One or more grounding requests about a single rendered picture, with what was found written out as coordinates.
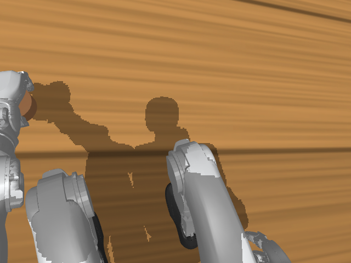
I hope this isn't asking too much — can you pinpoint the left robot hand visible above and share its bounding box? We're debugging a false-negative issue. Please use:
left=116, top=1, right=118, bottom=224
left=0, top=70, right=35, bottom=128

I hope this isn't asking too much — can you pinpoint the right robot hand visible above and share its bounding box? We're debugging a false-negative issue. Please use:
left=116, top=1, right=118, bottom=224
left=245, top=231, right=292, bottom=263

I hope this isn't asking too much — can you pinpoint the right robot foot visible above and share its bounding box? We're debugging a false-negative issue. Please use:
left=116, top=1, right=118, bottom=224
left=165, top=183, right=198, bottom=249

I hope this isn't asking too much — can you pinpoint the tin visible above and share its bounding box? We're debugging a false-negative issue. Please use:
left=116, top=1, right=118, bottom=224
left=18, top=90, right=37, bottom=121

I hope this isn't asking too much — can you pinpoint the left robot arm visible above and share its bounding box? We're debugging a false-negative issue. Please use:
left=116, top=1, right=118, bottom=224
left=0, top=99, right=24, bottom=263

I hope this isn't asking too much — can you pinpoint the left robot foot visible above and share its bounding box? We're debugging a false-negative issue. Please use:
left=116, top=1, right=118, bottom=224
left=92, top=212, right=108, bottom=263

